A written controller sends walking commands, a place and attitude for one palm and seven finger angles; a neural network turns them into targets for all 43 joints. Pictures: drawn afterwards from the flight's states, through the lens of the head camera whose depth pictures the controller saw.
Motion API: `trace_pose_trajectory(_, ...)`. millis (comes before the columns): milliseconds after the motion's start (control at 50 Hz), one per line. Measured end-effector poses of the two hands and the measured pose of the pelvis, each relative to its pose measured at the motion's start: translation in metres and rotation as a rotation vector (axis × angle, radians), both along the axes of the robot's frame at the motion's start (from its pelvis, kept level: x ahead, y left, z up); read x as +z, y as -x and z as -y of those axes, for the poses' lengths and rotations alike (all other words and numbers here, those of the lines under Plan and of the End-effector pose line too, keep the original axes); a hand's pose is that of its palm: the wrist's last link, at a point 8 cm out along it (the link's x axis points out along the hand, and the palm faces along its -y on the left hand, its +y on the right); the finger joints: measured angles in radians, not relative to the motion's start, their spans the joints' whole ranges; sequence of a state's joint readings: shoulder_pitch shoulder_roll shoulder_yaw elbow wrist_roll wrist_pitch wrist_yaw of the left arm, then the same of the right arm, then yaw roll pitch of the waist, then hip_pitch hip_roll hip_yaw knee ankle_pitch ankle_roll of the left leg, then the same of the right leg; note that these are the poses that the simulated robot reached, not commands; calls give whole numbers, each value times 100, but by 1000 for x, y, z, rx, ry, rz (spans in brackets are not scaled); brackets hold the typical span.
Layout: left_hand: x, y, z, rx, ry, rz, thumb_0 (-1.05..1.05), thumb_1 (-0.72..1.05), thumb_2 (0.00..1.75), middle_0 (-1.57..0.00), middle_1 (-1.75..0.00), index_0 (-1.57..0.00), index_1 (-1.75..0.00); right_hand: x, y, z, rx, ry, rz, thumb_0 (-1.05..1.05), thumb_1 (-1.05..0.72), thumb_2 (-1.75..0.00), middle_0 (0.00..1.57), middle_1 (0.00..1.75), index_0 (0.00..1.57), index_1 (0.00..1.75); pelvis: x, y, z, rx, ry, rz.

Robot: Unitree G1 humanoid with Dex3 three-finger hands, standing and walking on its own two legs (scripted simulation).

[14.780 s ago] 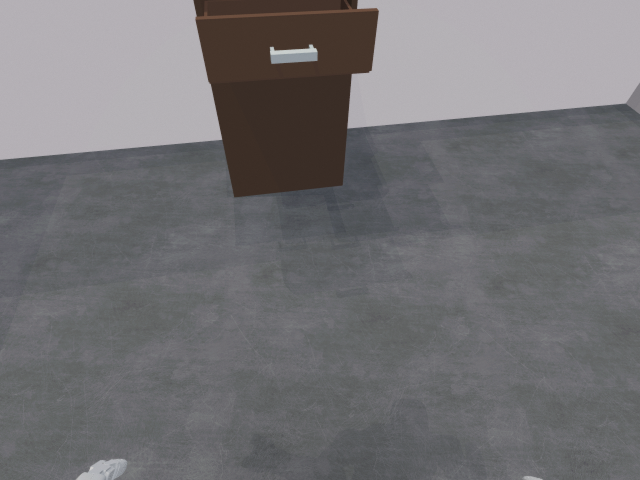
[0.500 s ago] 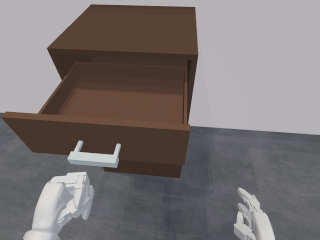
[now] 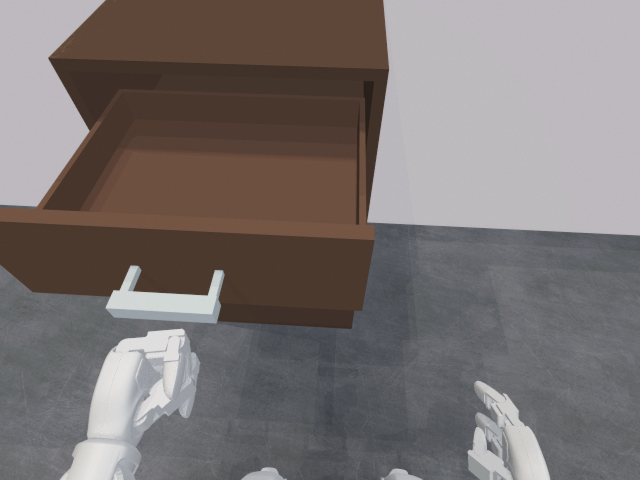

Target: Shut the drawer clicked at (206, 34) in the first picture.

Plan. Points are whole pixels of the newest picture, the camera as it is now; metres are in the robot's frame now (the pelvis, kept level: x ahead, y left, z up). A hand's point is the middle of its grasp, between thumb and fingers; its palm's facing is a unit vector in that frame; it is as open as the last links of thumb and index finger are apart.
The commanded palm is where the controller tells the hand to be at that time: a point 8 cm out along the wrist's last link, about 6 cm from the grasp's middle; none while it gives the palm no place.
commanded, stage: bring the fist close to the handle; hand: left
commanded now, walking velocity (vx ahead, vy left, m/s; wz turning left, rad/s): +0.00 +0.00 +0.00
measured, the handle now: (170, 291) +0.32 +0.20 +0.07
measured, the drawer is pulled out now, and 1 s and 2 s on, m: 0.30 0.28 0.16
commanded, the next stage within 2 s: push the drawer shut in 0.36 s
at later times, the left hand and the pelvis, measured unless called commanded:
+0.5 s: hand (196, 381) +0.22 +0.14 +0.07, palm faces -0.01 -1.00 -0.07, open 3.3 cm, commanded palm +0.19 +0.20 +0.07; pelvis +0.00 -0.01 +0.00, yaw +0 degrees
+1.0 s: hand (203, 343) +0.26 +0.15 +0.06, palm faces -0.03 -1.00 -0.07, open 3.0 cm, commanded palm +0.26 +0.20 +0.07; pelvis -0.01 -0.01 +0.00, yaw +1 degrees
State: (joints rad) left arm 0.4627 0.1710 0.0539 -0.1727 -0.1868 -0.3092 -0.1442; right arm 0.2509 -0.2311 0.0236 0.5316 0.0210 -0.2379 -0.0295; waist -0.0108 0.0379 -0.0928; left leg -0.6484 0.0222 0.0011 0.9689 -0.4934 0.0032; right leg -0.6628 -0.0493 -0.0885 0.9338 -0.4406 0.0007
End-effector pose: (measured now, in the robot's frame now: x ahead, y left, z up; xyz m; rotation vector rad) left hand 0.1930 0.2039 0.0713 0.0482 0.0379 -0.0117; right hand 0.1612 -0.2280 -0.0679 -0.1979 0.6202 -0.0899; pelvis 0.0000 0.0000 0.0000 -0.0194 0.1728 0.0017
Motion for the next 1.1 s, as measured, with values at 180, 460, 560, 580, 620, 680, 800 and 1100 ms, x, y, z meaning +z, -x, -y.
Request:
trace_pose_trajectory(180, 2, 2, 3, 4, -16, 10, 2, 90, 90, -140, -160, -140, -160, -4, 1, 7, -17, -4, -18, 1, -90, -90, 20, 30, 20, 30, -2, -1, 4, 1, 0, -8)
trace_pose_trajectory(460, 1, -1, 5, 8, -21, 3, 1, 90, 90, -140, -160, -140, -160, -4, -1, 15, -26, -3, -17, 1, -90, -90, 20, 30, 20, 30, -2, -3, 10, 1, -4, -11)
trace_pose_trajectory(560, 1, -4, 7, 2, -21, 8, 1, 90, 90, -140, -160, -140, -160, -4, -3, 16, -21, 2, -17, 1, -90, -90, 20, 30, 20, 30, -2, -3, 10, 4, -4, -13)
trace_pose_trajectory(580, 1, -6, 7, 0, -22, 11, 1, 90, 90, -140, -160, -140, -160, -4, -3, 16, -19, 3, -18, 1, -90, -90, 20, 30, 20, 30, -2, -3, 10, 4, -4, -13)
trace_pose_trajectory(620, 1, -10, 7, -3, -24, 18, 1, 90, 90, -141, -160, -140, -160, -5, -3, 16, -16, 5, -21, 1, -90, -90, 20, 30, 20, 30, -2, -3, 10, 5, -4, -15)
trace_pose_trajectory(680, 0, -17, 6, -6, -25, 25, 1, 90, 90, -141, -160, -140, -160, -6, -2, 16, -13, 6, -30, 1, -90, -90, 20, 30, 20, 30, -2, -2, 10, 5, -5, -16)
trace_pose_trajectory(800, -1, -28, 5, -14, -21, 21, 0, 88, 91, -140, -160, -140, -160, -7, 2, 15, -13, 5, -46, 1, -90, -90, 20, 30, 20, 30, -1, -2, 9, 7, -4, -15)
trace_pose_trajectory(1100, -4, -58, 4, -21, -20, 33, -2, 84, 95, -141, -160, -140, -160, -13, 13, 11, -1, 12, -93, 1, -90, -90, 20, 30, 20, 30, 2, 9, 5, 13, -5, -5)
